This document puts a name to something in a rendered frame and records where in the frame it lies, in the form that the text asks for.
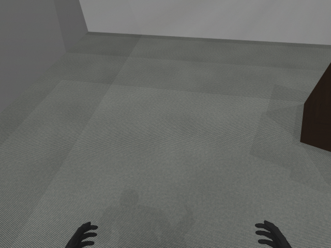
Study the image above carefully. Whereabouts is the pedestal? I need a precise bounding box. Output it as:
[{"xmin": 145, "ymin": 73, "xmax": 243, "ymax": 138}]
[{"xmin": 300, "ymin": 63, "xmax": 331, "ymax": 152}]

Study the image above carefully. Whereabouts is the left robot hand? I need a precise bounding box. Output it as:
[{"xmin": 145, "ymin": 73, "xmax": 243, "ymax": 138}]
[{"xmin": 65, "ymin": 222, "xmax": 98, "ymax": 248}]

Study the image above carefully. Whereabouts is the right robot hand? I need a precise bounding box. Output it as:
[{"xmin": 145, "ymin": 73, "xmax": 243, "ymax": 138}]
[{"xmin": 255, "ymin": 220, "xmax": 291, "ymax": 248}]

